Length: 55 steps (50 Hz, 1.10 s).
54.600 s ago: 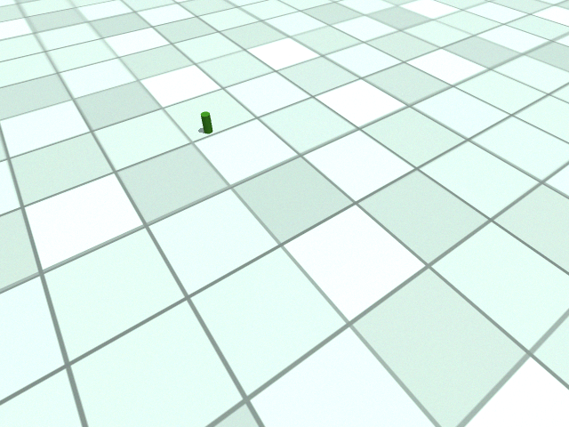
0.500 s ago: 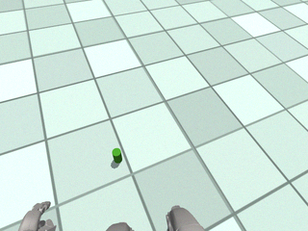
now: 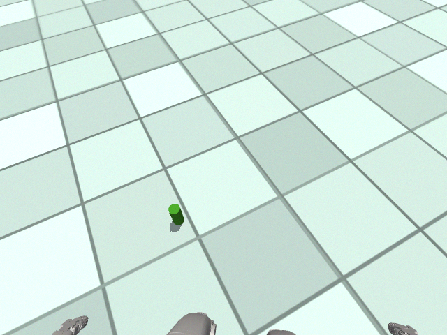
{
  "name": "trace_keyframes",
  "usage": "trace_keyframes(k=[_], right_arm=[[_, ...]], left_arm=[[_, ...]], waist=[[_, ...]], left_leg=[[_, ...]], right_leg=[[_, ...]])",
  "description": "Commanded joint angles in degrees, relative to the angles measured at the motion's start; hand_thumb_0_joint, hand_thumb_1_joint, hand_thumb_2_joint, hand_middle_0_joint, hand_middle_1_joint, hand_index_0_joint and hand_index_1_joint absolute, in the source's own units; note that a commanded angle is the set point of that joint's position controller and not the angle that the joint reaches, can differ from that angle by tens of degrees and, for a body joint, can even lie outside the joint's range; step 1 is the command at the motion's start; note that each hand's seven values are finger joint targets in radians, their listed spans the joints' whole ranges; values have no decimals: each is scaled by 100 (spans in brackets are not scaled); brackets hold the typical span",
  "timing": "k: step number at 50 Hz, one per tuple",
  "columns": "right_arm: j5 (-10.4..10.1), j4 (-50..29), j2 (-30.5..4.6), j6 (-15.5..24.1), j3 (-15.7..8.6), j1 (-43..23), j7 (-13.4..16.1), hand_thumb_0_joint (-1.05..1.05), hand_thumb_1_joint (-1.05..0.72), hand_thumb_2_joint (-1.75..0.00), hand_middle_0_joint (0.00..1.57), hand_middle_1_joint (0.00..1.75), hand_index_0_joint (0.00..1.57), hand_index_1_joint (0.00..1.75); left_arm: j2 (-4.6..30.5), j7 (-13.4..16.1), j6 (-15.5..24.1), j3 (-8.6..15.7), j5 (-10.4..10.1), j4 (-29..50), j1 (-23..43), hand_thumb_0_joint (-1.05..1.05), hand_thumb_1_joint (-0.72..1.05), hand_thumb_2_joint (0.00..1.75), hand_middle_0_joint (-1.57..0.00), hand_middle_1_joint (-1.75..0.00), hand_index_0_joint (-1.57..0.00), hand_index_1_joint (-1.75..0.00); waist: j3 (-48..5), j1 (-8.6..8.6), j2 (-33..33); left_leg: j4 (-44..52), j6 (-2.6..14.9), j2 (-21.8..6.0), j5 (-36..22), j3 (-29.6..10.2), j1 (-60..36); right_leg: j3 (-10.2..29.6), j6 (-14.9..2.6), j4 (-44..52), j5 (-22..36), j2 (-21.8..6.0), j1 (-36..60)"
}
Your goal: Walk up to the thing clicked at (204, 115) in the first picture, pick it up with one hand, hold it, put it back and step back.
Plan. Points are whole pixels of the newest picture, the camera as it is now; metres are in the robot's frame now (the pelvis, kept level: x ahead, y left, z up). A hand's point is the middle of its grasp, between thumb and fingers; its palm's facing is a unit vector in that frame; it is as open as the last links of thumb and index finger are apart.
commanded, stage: step back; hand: left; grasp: from above
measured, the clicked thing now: (176, 214) +0.68 +0.26 -0.70
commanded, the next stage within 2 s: none
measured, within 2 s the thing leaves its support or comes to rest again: neither
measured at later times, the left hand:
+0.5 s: hand out of the picture -0.08 +0.26 -0.15, palm faces +0.01 -0.92 -0.40, open 7.4 cm
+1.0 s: hand out of the picture -0.23 +0.26 -0.15, palm faces +0.10 -0.90 -0.42, open 7.4 cm
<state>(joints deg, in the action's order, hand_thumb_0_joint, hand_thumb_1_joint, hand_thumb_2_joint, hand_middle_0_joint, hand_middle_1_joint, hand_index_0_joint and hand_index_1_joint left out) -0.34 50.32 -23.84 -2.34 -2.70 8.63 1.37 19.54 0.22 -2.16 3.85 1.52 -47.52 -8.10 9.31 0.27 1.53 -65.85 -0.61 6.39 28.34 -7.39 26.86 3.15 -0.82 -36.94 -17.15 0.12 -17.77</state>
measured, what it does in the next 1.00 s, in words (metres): walks backwards: left foot, then right foot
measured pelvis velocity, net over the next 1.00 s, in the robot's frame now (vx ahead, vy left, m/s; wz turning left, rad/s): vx -0.34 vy -0.03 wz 0.11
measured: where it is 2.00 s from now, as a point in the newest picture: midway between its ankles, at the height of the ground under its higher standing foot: outside the picture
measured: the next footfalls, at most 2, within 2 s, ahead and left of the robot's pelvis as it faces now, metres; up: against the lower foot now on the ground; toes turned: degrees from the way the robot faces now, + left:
left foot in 0.16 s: -0.02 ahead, +0.12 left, +0.00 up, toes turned +2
right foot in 0.52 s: -0.17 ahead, -0.16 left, +0.00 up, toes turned +2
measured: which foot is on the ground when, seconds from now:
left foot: up 0.00-0.14, down 0.16-0.54, up 0.56-0.88, down 0.90-1.00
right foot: down 0.00-0.16, up 0.18-0.50, down 0.52-0.92, up 0.94-1.00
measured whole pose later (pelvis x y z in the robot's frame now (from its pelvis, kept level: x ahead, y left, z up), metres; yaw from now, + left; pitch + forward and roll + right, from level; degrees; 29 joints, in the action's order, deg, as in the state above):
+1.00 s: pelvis -0.34 -0.03 -0.01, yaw +7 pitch -4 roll +0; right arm 2.3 50.2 -21.4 -3.4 -2.4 9.9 -0.9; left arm 22.9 2.3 -3.6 3.6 0.7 -47.0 -5.4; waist 11.4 -0.3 -1.2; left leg -39.7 1.8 2.0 20.1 -0.8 16.1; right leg 3.9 -0.2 -57.4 -29.4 0.8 -28.5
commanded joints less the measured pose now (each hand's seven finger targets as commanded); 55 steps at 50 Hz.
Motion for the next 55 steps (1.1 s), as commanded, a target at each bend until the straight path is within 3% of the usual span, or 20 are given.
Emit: trace_keyframes(k=[1, 5, 7, 9, 10, 14, 20, 25, 26, 27, 28, 31, 40, 44, 45, 46, 47, 49, 52, 55], right_arm=[[16, -390, -922, 134, -221, 361, 86, 0, -90, -90, 20, 30, 20, 30], [121, -362, -821, 184, -268, 510, 17, 0, -90, -90, 20, 30, 20, 30], [196, -291, -988, 243, -369, 730, -1, 0, -90, -90, 20, 30, 20, 30], [253, -503, -1979, 231, -573, 395, -77, 0, -90, -90, 20, 30, 20, 30], [270, -504, -1875, 255, -577, 276, -54, 0, -90, -90, 20, 30, 20, 30], [225, -647, -1207, 264, -390, -358, 50, 0, -90, -90, 20, 30, 20, 30], [217, -690, -1237, 189, -439, 80, 34, 0, -90, -90, 20, 30, 20, 30], [142, -833, -1353, -4, -422, -385, -34, 0, -90, -90, 20, 30, 20, 30], [110, -839, -1094, -31, -350, -271, -40, 0, -90, -90, 20, 30, 20, 30], [45, -940, -720, -2, -246, -210, -23, 0, -90, -90, 20, 30, 20, 30], [105, -978, -890, -15, -338, -610, 97, 0, -90, -90, 20, 30, 20, 30], [15, -561, -1012, -6, -350, 11, 78, 0, -90, -90, 20, 30, 20, 30], [155, -630, -851, 57, -273, -10, 36, 0, -90, -90, 20, 30, 20, 30], [163, -260, -906, 30, -376, 923, -58, 0, -90, -90, 20, 30, 20, 30], [233, -267, -1095, 29, -453, 866, -68, 0, -90, -90, 20, 30, 20, 30], [302, -389, -1582, 18, -531, 595, -99, 0, -90, -90, 20, 30, 20, 30], [256, -518, -2000, 4, -585, 339, -136, 0, -90, -90, 20, 30, 20, 30], [305, -540, -1455, 63, -437, -189, -71, 0, -90, -90, 20, 30, 20, 30], [277, -667, -1169, 65, -331, -590, -17, 0, -90, -90, 20, 30, 20, 30], [258, -569, -1061, 109, -371, -148, -44, 0, -90, -90, 20, 30, 20, 30]], left_arm=[[1437, 205, 135, 423, 75, 703, 196, 0, 90, 90, -20, -30, -20, -30], [1599, 163, 45, 392, -7, 719, 79, 0, 90, 90, -20, -30, -20, -30], [1442, 128, -27, 306, -58, 794, 135, 0, 90, 90, -20, -30, -20, -30], [1370, 196, -29, 360, -102, 906, 477, 0, 90, 90, -20, -30, -20, -30], [1436, 243, -30, 407, -27, 829, 588, 0, 90, 90, -20, -30, -20, -30], [1382, 165, -19, 422, -110, 422, -282, 0, 90, 90, -20, -30, -20, -30], [1232, 95, 41, 359, -42, 484, -221, 0, 90, 90, -20, -30, -20, -30], [1204, 54, 119, 374, -15, -60, -1256, 0, 90, 90, -20, -30, -20, -30], [1461, 55, 155, 440, 94, -33, -1148, 0, 90, 90, -20, -30, -20, -30], [2040, 49, 173, 607, 130, 140, -930, 0, 90, 90, -20, -30, -20, -30], [2547, 65, 154, 678, 137, 353, -592, 0, 90, 90, -20, -30, -20, -30], [1782, 153, 202, 456, 77, 567, 484, 0, 90, 90, -20, -30, -20, -30], [1678, 296, 115, 449, 49, 545, -428, 0, 90, 90, -20, -30, -20, -30], [1780, 252, 27, 343, -56, 652, 166, 0, 90, 90, -20, -30, -20, -30], [1586, 248, 4, 244, -57, 657, 67, 0, 90, 90, -20, -30, -20, -30], [1272, 246, 14, 168, -87, 718, 72, 0, 90, 90, -20, -30, -20, -30], [1519, 338, 20, 329, -72, 772, 569, 0, 90, 90, -20, -30, -20, -30], [1426, 328, -37, 342, -101, 508, 380, 0, 90, 90, -20, -30, -20, -30], [1426, 262, -23, 350, -132, 181, -324, 0, 90, 90, -20, -30, -20, -30], [1274, 150, 93, 280, -22, 155, -320, 0, 90, 90, -20, -30, -20, -30]], waist=[[-1063, 111, -1222], [-1249, 60, -1375], [-1318, -78, -730], [-1204, -322, 1232], [-1046, -335, 939], [-925, 207, 510], [-1212, -199, 861], [-1616, 271, 975], [-1310, 184, 352], [-1082, 141, -1234], [-783, 497, -1727], [-504, -207, -653], [-1177, 420, -1227], [-1501, -139, -1138], [-1363, -174, -577], [-1198, -137, 948], [-1102, -411, 1314], [-912, -69, 362], [-745, 268, 603], [-983, -49, 675]], left_leg=[[1053, -76, -292, 201, 155, 121], [3104, 85, -438, -452, 675, -774], [4184, 281, -809, -1793, 140, -1629], [4628, 1625, -2900, -3365, -2295, -1277], [4638, 1845, -2999, -3420, -2436, -915], [4064, 1405, -2138, -3913, -694, -1323], [3871, 1578, -2181, -3687, -687, -2159], [3346, 952, -1802, -2663, -293, -1283], [2857, 586, -1348, -1673, -231, -270], [1774, 148, -210, -97, 183, 863], [468, 5, -135, 797, -153, 505], [-527, 12, 102, -114, -429, 216], [1785, -79, -383, 274, 307, 120], [3713, 207, -460, -1039, 800, -1498], [4130, 455, -937, -1462, -1, -1792], [4499, 1078, -2218, -2147, -1771, -1898], [4811, 1882, -2966, -2606, -2440, -827], [4464, 1607, -2410, -3443, -1340, -691], [4184, 1413, -2053, -3407, -584, -862], [4288, 1404, -1983, -1845, -600, -1764]], right_leg=[[1107, -1198, 834, 2882, -1381, 1163], [1060, -1026, 377, 2886, -1294, 1066], [794, -516, -81, 1721, -932, 219], [161, 7, -2124, -2036, 464, -912], [736, -12, -3013, -2087, 509, -806], [756, 38, -3770, -1197, 553, -1055], [231, 281, -1781, -1362, 275, -739], [-389, -40, 1219, 116, 145, 940], [410, -157, 1339, -1, -201, 1205], [2189, -644, 1674, 178, -1418, 1241], [3172, -1601, 2048, 421, -2517, -343], [1201, -1033, 1303, 1814, -1479, -515], [1063, -1151, 566, 3433, -1721, 1662], [716, -707, 268, 2247, -1470, 622], [510, -355, -246, 1400, -1086, -121], [-255, -6, -1358, -493, -117, -1225], [-36, 75, -2587, -2276, 275, -883], [789, -47, -3807, -1736, 535, -854], [535, 63, -3794, -1229, 431, -894], [238, 206, -2233, -1188, 247, -877]])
